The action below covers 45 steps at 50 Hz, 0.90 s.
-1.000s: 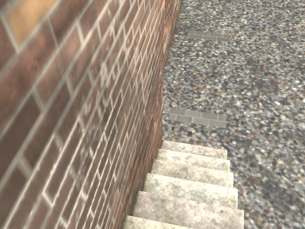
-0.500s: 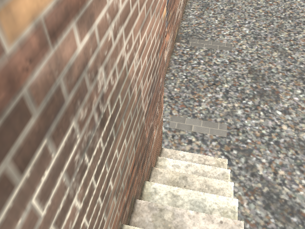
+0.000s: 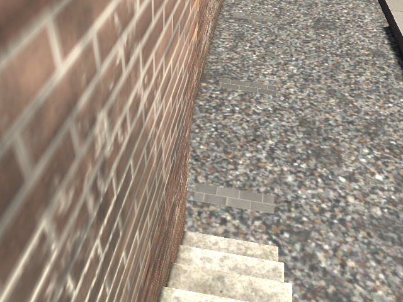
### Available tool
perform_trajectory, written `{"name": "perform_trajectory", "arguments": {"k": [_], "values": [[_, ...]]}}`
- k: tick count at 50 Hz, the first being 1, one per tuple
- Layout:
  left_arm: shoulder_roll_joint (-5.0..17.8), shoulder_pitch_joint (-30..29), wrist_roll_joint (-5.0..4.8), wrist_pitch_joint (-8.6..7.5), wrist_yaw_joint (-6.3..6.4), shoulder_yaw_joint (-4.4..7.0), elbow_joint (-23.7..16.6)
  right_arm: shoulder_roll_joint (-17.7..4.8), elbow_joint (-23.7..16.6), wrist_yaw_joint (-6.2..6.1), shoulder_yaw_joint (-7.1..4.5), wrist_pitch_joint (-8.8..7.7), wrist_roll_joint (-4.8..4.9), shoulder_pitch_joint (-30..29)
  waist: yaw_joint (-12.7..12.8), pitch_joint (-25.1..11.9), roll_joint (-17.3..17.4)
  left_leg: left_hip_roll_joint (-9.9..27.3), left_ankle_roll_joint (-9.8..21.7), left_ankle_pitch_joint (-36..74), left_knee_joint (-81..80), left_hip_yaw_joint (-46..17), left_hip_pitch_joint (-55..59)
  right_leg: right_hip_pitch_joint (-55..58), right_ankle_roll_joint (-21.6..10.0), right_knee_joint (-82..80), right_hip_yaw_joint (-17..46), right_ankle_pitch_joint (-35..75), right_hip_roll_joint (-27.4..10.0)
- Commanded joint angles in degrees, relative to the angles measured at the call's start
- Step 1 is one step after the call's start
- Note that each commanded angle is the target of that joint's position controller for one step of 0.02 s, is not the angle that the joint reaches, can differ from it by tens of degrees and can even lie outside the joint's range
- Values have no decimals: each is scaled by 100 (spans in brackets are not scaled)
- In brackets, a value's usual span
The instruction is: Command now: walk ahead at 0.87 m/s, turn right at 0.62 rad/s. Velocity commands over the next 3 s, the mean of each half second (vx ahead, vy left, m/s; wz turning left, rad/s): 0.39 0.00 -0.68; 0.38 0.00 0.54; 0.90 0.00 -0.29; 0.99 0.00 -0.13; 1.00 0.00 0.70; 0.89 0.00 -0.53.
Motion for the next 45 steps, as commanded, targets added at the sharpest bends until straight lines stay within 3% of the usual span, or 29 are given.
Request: {"name": "perform_trajectory", "arguments": {"k": [1,2,4,5,6,7,8,9,11,13,14,16,17,18,19,20,22,23,24,25,26,27,29,31,33,36,43,44,45], "values": [[-284,-347,207,-18,-78,-145,-535,-1411,369,-16,-307,8,276,1812,-561,611,2121,2832,1448,-734,-1158,-3803,1056,-4152,177,1097,631,732,-624],[232,-1428,419,-56,-8,-46,-870,-735,268,-158,-33,-89,174,1458,-632,1284,954,2495,1192,-787,-1115,-2781,116,-4148,269,-728,1781,2984,-1051],[318,-1527,-54,87,19,27,-930,-215,-49,-434,284,-95,255,589,-50,1724,539,2288,941,1996,-413,-1270,-2212,-2398,825,-2382,1387,4347,-967],[68,-1510,-69,195,-14,-12,-920,-491,-142,-504,292,-35,298,319,97,1723,807,2249,845,2434,-192,-706,-2789,-1621,983,-2783,950,4283,-813],[-487,-270,-529,-516,-320,-149,-859,-880,-1567,-29,199,-337,-1128,-1264,409,502,1629,726,1033,44,-1043,741,-4459,516,818,-3324,-322,5355,-791],[-484,-760,-115,-677,-518,-128,-1132,-1526,-1281,163,-134,-339,-1217,-903,458,1045,2084,1748,1573,224,-1140,71,-4924,782,766,-1189,-156,4645,-653],[-27,-754,48,-726,-591,-47,-989,-257,-1621,68,312,-470,-1074,-1425,268,833,849,1211,873,-288,-90,526,-3598,-959,619,-3469,715,6717,-1345],[178,-790,504,-796,-531,32,-784,-54,-1478,-31,412,-535,-896,-285,-152,799,1350,1124,774,-950,641,670,-2287,-952,333,-5287,279,7871,-1538],[685,-2778,415,-920,-301,254,-1648,-779,-760,-126,153,-321,-749,1516,-991,98,1375,1797,881,-10,1565,-200,331,-2604,376,-4997,-350,5617,-1332],[92,-2858,281,-688,-268,-7,-917,-730,-634,-273,163,-99,-523,2536,-1630,1082,166,1138,201,-1672,1688,515,-338,-1537,700,-8398,-811,8308,-1578],[-148,-1991,197,-603,-242,-4,-599,-1018,-645,-100,114,55,-782,2435,-1207,866,340,1215,311,-1588,1915,560,-1542,360,997,-7605,-970,8271,-1203],[865,811,187,-793,-35,449,215,-1689,-1298,253,-106,131,-870,544,481,81,-6,662,-27,-58,4116,1354,-1879,2789,1078,-7924,-1231,7833,-750],[1451,1972,283,-885,110,676,740,-1345,-1258,370,-33,224,-894,420,942,-225,-703,102,-438,-1932,6391,1117,-2482,4292,579,-8402,-597,8326,-1131],[2602,2763,123,-820,209,853,614,16,-1959,701,331,150,-675,701,468,-2613,-2060,-511,-660,-3480,9093,387,-3915,7241,-502,-6240,1125,11034,-2191],[2643,2140,73,-861,148,893,178,61,-2088,746,422,65,-447,426,875,-2688,-1341,-384,-640,-3092,9392,-429,-5334,7430,-885,-6052,2025,11620,-2907],[2176,1406,123,-901,143,661,-35,-294,-2176,725,423,-47,-323,-246,940,-1303,-307,-55,-512,-2605,8615,-360,-6198,5787,-804,-6285,1876,10671,-3095],[2027,254,37,-753,-293,430,-303,-419,-1941,687,420,29,-139,970,-398,-601,-444,375,-301,-1846,8347,-975,-5489,2324,-1287,-6813,2245,8842,-3675],[972,19,55,-686,-470,57,-389,-380,-1227,678,375,160,-84,1693,-630,156,3,590,-282,-76,6801,-1385,-4520,202,-1078,-7467,2022,8114,-3717],[737,-475,163,-726,-485,-118,-435,-441,-1126,725,325,240,-23,1706,-1056,726,-73,493,-381,587,6602,-1338,-4054,-999,-639,-7694,1738,7591,-3468],[508,-940,34,-827,-334,-217,-484,-440,-1010,840,326,305,77,1869,-1284,311,135,424,-526,1222,5305,-1217,-3103,-1592,-309,-7843,902,6668,-3054],[38,-1426,-560,-679,-86,-362,-524,-60,-685,-78,237,561,514,530,-934,-410,9,-288,-289,2474,4089,-670,-1757,-1590,145,-7506,707,5785,-2635],[1298,-782,357,-882,-153,-264,-378,-140,-664,763,395,528,-41,1856,-1391,718,-642,-102,-413,2621,6008,-655,-2062,-2433,330,-7750,165,5773,-2470],[1487,-1439,219,-1015,-96,-161,-450,-429,-643,1090,282,239,-127,1812,-1320,242,-92,-164,-351,2434,5738,-1112,-2335,-1993,-6,-7286,358,5883,-2895],[1582,596,151,-1064,295,59,117,-499,-1031,846,185,133,-432,881,-106,296,-550,-476,-126,1805,5731,-1141,-4774,617,-671,-7111,989,5147,-3244],[1253,1278,172,-996,489,77,571,22,-1537,575,416,266,-343,3,387,365,-334,-428,-5,892,6518,-1919,-6504,2128,-882,-7269,1890,5432,-3736],[448,998,260,-1016,376,-167,820,-40,-1157,696,423,384,-592,824,-213,795,-296,-360,286,1527,6414,-1572,-6250,1106,-440,-7891,1555,2618,-3520],[501,-375,288,-1157,668,-440,210,-42,-1125,1000,445,205,-547,-28,-241,41,-257,-258,583,1641,5832,-300,-4396,139,79,-7289,-407,2219,-2919],[837,399,-339,-998,275,-126,718,161,-728,154,71,525,174,-336,-107,455,-387,105,487,3160,3238,-416,-4680,1503,799,-6697,-573,2034,-3042],[635,901,-299,-912,126,-168,792,-94,-600,-98,48,653,59,-425,283,274,-312,-151,411,3000,3060,198,-4226,1591,850,-6472,-759,1992,-2891]]}}
Next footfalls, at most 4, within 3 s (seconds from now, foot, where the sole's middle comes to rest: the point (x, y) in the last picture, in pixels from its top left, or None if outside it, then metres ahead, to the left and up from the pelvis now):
0.34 right None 0.26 -0.22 -0.96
1.00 left None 0.46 0.07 -1.01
1.12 left None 0.52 0.09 -1.16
1.62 right None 0.74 -0.32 -1.35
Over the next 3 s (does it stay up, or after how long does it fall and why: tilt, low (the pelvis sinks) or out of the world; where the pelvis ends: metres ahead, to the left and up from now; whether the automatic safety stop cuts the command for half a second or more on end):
stays up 1.58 -0.10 -1.21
